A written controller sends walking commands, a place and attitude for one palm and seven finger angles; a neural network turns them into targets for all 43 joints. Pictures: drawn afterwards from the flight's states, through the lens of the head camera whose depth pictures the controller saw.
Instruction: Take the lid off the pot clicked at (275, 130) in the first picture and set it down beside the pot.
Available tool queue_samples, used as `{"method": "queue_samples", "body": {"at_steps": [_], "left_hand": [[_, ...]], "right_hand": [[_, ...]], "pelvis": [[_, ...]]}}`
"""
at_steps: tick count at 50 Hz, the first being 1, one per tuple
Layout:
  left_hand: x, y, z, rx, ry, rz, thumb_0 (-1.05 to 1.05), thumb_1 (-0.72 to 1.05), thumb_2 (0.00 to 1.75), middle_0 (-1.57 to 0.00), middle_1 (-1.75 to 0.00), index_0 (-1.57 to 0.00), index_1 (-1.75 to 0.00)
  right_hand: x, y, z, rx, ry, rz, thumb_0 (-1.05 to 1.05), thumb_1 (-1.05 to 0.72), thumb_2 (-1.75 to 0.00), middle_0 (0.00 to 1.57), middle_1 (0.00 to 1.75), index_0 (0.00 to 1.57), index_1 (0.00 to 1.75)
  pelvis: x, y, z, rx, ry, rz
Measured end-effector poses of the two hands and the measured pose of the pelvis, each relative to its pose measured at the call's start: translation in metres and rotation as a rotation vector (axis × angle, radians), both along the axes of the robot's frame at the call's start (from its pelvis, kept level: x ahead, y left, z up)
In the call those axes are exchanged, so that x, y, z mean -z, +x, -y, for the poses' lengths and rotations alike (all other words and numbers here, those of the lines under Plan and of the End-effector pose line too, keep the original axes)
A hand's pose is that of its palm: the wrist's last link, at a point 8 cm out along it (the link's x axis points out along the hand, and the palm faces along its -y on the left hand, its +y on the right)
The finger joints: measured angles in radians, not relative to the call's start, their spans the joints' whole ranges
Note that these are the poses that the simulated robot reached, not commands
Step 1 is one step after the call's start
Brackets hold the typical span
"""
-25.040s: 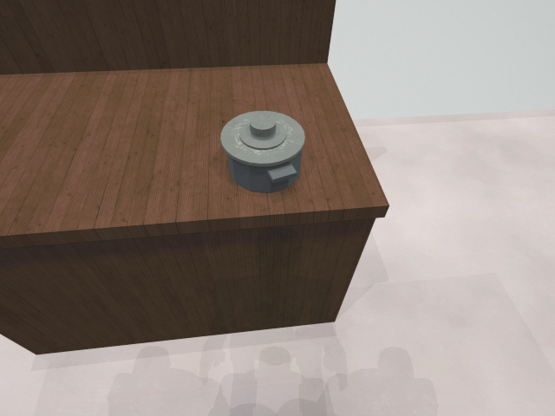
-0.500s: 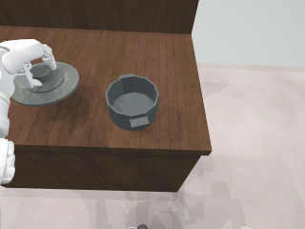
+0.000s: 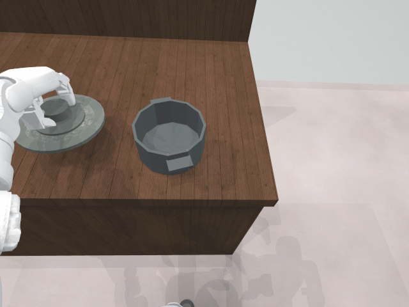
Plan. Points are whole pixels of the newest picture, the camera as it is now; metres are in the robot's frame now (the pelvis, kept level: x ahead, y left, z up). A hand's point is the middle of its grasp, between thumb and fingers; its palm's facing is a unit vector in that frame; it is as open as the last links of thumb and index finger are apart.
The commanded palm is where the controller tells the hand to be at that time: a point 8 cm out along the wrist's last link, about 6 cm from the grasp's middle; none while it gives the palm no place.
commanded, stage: lower the lid onto the table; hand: left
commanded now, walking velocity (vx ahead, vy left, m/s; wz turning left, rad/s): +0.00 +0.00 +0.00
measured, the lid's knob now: (55, 110) +0.47 +0.31 +0.08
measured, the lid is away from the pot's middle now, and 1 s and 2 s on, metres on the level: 0.22 0.23 0.24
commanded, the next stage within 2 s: open the fingers wide in 1.52 s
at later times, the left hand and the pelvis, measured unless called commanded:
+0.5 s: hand (46, 126) +0.44 +0.32 +0.07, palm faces -0.49 -0.11 -0.86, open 8.6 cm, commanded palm +0.48 +0.32 +0.15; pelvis +0.00 -0.01 -0.01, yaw -1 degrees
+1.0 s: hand (51, 134) +0.44 +0.32 +0.05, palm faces -0.51 -0.10 -0.86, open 8.6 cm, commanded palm +0.48 +0.32 +0.11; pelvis +0.00 -0.01 -0.01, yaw -2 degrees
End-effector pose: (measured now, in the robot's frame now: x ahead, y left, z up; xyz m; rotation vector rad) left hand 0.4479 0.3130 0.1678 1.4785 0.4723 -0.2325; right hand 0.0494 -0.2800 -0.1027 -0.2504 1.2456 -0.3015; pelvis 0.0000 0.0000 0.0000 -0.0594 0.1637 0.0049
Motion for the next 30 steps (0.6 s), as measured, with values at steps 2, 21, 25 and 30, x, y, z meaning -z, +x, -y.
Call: {"method": "queue_samples", "body": {"at_steps": [2,21,25,30], "left_hand": [[0.001,0.002,0.002,0.006,0.008,0.001,-0.05,0.17,0.94,-0.75,-0.96,-0.52,-0.81],[0.03,-0.001,-0.007,-0.038,0.005,-0.06,-0.04,0.18,0.94,-0.75,-0.96,-0.52,-0.81],[0.036,-0.001,-0.007,-0.031,-0.001,-0.07,-0.04,0.18,0.94,-0.75,-0.96,-0.52,-0.81],[0.043,0.002,-0.003,-0.011,-0.004,-0.073,-0.04,0.18,0.94,-0.75,-0.96,-0.52,-0.81]], "right_hand": [[0.0,0.0,0.0,0.001,0.0,0.0,0.01,-0.9,-0.9,0.2,0.3,0.2,0.3],[0.003,-0.008,0.011,0.031,-0.018,-0.025,0.01,-0.9,-0.9,0.2,0.3,0.2,0.3],[0.003,-0.011,0.015,0.036,-0.033,-0.039,0.01,-0.9,-0.9,0.2,0.3,0.2,0.3],[0.003,-0.015,0.019,0.046,-0.048,-0.051,0.01,-0.9,-0.9,0.2,0.3,0.2,0.3]], "pelvis": [[0.0,0.0,0.0,-0.001,0.0,-0.003],[0.004,0.004,0.01,0.01,-0.003,-0.028],[0.006,0.004,0.011,0.01,-0.004,-0.034],[0.007,0.004,0.013,0.014,-0.006,-0.044]]}}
